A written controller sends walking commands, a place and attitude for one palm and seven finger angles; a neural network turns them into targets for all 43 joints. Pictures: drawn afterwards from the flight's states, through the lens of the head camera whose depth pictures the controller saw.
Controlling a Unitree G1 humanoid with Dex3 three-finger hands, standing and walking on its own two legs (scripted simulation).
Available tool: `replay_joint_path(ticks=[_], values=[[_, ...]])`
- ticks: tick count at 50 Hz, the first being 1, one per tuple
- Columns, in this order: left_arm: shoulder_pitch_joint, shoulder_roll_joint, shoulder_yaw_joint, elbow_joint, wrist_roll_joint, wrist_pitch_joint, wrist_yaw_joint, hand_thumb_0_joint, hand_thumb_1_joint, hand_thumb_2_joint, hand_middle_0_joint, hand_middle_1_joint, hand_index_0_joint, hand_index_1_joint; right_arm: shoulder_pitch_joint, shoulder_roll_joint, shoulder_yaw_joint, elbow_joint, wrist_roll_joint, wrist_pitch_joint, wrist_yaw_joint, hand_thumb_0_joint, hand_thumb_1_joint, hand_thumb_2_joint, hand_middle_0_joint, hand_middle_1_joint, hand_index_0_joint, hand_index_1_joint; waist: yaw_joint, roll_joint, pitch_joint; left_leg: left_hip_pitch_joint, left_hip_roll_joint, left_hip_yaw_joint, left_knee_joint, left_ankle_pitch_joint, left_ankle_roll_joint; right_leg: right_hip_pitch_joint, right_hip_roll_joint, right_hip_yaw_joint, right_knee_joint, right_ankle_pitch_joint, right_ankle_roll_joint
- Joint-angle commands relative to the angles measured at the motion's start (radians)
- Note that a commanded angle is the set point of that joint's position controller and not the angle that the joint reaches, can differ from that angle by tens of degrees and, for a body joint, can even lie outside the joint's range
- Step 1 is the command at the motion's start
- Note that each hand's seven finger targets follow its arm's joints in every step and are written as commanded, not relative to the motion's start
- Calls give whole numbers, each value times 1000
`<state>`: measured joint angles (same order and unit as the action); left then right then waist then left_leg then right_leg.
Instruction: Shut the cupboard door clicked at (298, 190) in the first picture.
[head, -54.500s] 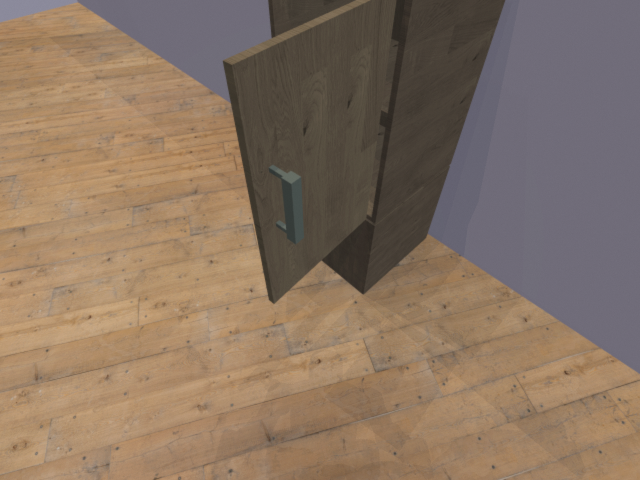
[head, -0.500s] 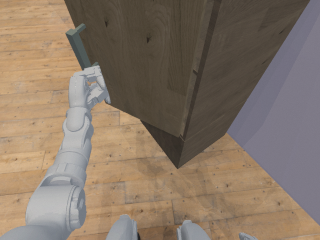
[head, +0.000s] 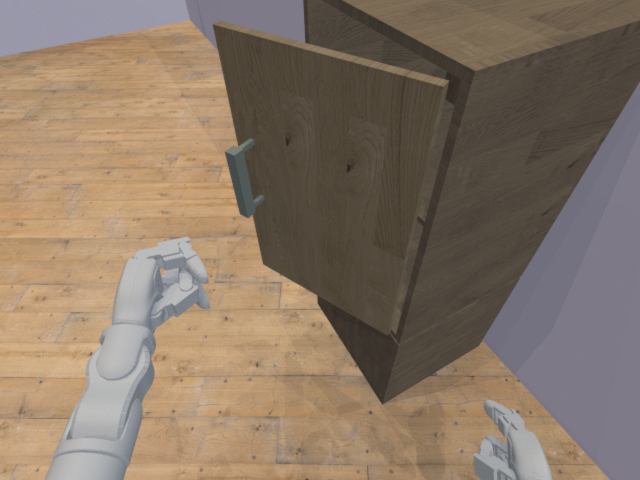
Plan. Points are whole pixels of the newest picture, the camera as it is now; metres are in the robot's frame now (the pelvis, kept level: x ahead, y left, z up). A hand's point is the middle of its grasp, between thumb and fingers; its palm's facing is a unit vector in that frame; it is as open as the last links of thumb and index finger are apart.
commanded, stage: draw the hand back to the body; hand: left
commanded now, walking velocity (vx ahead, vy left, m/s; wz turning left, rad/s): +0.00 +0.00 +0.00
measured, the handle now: (248, 178) +0.65 +0.18 +0.00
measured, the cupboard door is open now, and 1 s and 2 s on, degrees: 27 27 27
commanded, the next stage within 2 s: step back with the hand held close in 0.92 s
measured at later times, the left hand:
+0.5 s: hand (43, 328) +0.22 +0.27 +0.17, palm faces +0.42 -0.81 -0.40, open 5.8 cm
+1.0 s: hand (50, 327) +0.21 +0.25 +0.18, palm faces +0.44 -0.79 -0.42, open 7.4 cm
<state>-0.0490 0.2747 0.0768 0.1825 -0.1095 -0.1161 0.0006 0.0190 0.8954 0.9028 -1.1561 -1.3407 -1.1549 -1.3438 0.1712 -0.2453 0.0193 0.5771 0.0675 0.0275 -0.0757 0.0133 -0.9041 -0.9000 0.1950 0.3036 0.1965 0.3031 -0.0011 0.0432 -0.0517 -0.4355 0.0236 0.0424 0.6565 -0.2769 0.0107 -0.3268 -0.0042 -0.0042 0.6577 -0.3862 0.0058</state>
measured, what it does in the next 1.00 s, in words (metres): stands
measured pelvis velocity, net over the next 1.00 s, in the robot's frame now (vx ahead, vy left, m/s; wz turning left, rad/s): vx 0.03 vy -0.01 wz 0.01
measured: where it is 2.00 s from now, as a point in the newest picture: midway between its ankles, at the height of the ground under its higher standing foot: outside the picture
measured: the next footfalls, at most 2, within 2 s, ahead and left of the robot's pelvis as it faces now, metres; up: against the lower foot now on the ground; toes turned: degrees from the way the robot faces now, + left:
none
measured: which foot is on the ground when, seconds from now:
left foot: down 0.00-1.00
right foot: down 0.00-1.00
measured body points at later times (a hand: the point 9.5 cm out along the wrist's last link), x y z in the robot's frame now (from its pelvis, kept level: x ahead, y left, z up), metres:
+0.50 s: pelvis +0.02 +0.01 +0.02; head +0.01 -0.02 +0.47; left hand +0.19 +0.31 +0.19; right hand +0.21 -0.20 -0.07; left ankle +0.04 +0.11 -0.72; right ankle -0.03 -0.12 -0.72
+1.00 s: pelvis +0.03 -0.01 +0.02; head +0.01 -0.04 +0.47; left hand +0.18 +0.29 +0.20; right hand +0.23 -0.23 -0.06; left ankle +0.04 +0.11 -0.72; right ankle -0.03 -0.12 -0.72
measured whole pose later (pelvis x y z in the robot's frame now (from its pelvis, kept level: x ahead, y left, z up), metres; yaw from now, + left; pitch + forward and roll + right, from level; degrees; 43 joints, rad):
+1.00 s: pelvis +0.03 -0.01 +0.02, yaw +0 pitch -3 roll +0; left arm 0.47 0.36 0.34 -0.38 -0.08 -0.07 0.09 0.02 0.89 0.90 -0.21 -0.31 -0.21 -0.31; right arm 0.17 -0.23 0.02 0.62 0.02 -0.08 -0.08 0.01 -0.90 -0.90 0.20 0.30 0.20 0.30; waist 0.06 0.07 0.00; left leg -0.15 0.02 0.04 0.42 -0.21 -0.01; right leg -0.03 0.00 -0.01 0.39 -0.31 -0.01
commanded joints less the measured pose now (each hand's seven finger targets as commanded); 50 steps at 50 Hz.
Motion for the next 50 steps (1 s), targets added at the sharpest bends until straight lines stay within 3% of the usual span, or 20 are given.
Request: replay_joint_path(ticks=[1,5,6,10,12,15,17,20,21,27,29,31,34,36,40,43,45,47,50], values=[[-191,171,93,-331,18,1,65,0,900,900,-915,-1080,-915,-1080,-103,-84,-16,-140,-6,-34,-27,0,-900,-900,200,300,200,300,1,-19,-159,310,-15,-25,-175,134,33,42,12,-13,-218,256,-9],[-87,183,119,-411,26,33,80,0,900,900,-805,-960,-805,-960,-121,-85,-7,-136,-19,-46,-22,0,-900,-900,200,300,200,300,15,9,-108,371,-11,-32,-240,161,24,88,21,-23,-282,266,-13],[-79,156,98,-459,27,34,82,0,900,900,-777,-930,-777,-930,-126,-76,0,-141,-20,-50,-19,0,-900,-900,200,300,200,300,11,45,-110,394,-8,-34,-252,170,21,104,16,-25,-283,269,-16],[35,198,159,-542,34,44,94,0,900,900,-668,-810,-668,-810,-132,-85,-1,-133,-36,-72,-10,0,-900,-900,200,300,200,300,27,28,-89,426,-1,-44,-292,202,15,142,24,-32,-319,286,-17],[71,182,160,-602,36,43,95,0,900,900,-613,-750,-613,-750,-137,-77,4,-139,-37,-77,-4,0,-900,-900,200,300,200,300,28,50,-83,432,1,-48,-303,216,10,163,20,-36,-317,290,-20],[175,241,245,-644,38,43,103,0,900,900,-530,-660,-530,-660,-139,-85,-4,-132,-46,-91,1,0,-900,-900,200,300,200,300,45,32,-85,435,2,-45,-305,248,9,188,22,-35,-329,314,-18],[224,226,251,-690,35,40,104,0,900,900,-475,-600,-475,-600,-140,-75,-1,-137,-44,-94,6,0,-900,-900,200,300,200,300,47,51,-75,424,1,-43,-304,257,7,201,15,-38,-321,317,-19],[318,273,328,-720,33,38,111,0,900,900,-393,-510,-393,-510,-142,-82,-13,-131,-48,-107,7,0,-900,-900,200,300,200,300,58,20,-58,415,0,-35,-297,266,9,200,18,-37,-334,331,-14],[324,257,320,-747,31,32,110,0,900,900,-365,-480,-365,-480,-141,-76,-11,-136,-45,-109,9,0,-900,-900,200,300,200,300,55,28,-64,408,-1,-34,-296,268,10,211,11,-39,-322,333,-15],[455,308,425,-810,28,7,122,0,900,900,-200,-300,-200,-300,-138,-75,-27,-132,-41,-136,4,0,-900,-900,200,300,200,300,69,30,-42,399,-4,-17,-278,259,13,193,11,-39,-325,332,-11],[438,248,366,-766,32,12,119,0,900,900,-200,-300,-200,-300,-126,-80,-28,-119,-41,-142,3,0,-900,-900,200,300,200,300,50,8,4,391,-3,-20,-283,231,13,158,10,-43,-329,300,-6],[412,240,353,-728,31,12,118,0,900,900,-200,-300,-200,-300,-123,-89,-33,-116,-41,-149,-2,0,-900,-900,200,300,200,300,45,-26,39,389,-5,-14,-288,196,21,135,6,-38,-345,269,-1],[388,259,368,-723,35,5,121,0,900,900,-200,-300,-200,-300,-124,-90,-36,-114,-44,-151,-11,0,-900,-900,200,300,200,300,53,-47,14,396,-12,-13,-284,197,28,145,7,-36,-341,270,0],[382,267,372,-745,35,-1,120,0,900,900,-200,-300,-200,-300,-131,-86,-35,-115,-43,-154,-13,0,-900,-900,200,300,200,300,60,-2,-9,401,-16,-7,-282,204,29,166,-1,-28,-340,278,-2],[403,310,412,-773,37,-11,124,0,900,900,-200,-300,-200,-300,-138,-82,-35,-110,-48,-165,-16,0,-900,-900,200,300,200,300,71,13,-20,405,-18,-1,-268,235,26,176,2,-22,-349,320,-2],[420,287,398,-791,36,-14,123,0,900,900,-200,-300,-200,-300,-134,-72,-30,-113,-48,-167,-12,0,-900,-900,200,300,200,300,68,62,-17,407,-17,4,-263,270,21,181,1,-26,-331,363,-5],[443,305,423,-769,33,-10,122,0,900,900,-200,-300,-200,-300,-129,-77,-33,-108,-50,-168,-12,0,-900,-900,200,300,200,300,72,20,-13,402,-16,4,-261,286,22,185,4,-26,-340,391,-2],[446,283,409,-747,28,-7,116,0,900,900,-200,-300,-200,-300,-131,-72,-32,-115,-48,-160,-11,0,-900,-900,200,300,200,300,68,-13,9,392,-13,9,-265,271,23,176,2,-26,-338,381,2],[448,278,405,-740,28,-4,109,0,900,900,-200,-300,-200,-300,-130,-76,-37,-113,-47,-152,-10,0,-900,-900,200,300,200,300,66,0,3,405,-13,14,-263,278,25,175,2,-21,-348,389,4]])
